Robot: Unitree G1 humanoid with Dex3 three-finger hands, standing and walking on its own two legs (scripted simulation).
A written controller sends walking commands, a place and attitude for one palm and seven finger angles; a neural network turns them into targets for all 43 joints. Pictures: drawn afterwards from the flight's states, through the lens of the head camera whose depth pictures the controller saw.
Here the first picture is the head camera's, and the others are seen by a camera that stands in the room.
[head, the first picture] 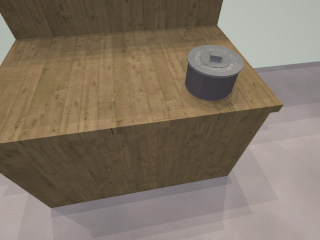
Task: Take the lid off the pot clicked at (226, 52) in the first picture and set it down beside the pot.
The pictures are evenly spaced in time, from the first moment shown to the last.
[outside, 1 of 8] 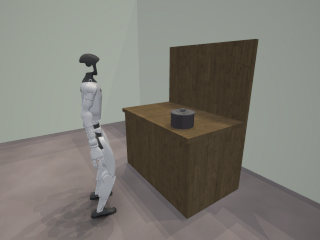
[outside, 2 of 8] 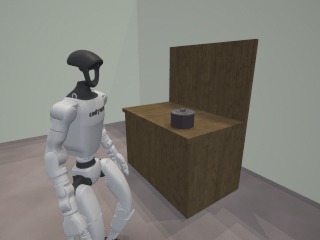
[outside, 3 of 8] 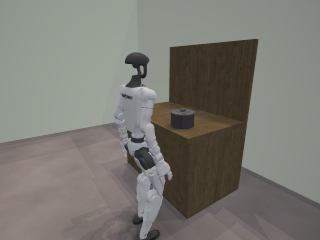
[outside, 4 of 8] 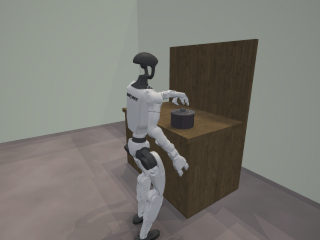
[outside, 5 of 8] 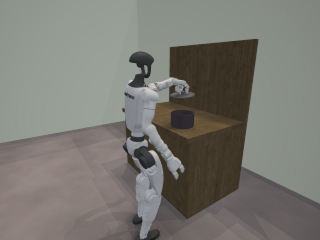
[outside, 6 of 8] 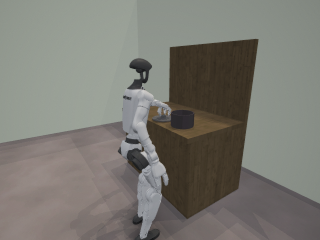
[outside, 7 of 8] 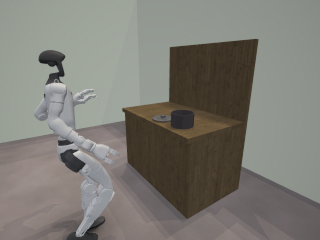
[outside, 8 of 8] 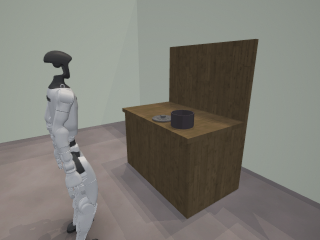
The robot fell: no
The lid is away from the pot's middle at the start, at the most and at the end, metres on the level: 0.00 0.24 0.24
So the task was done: yes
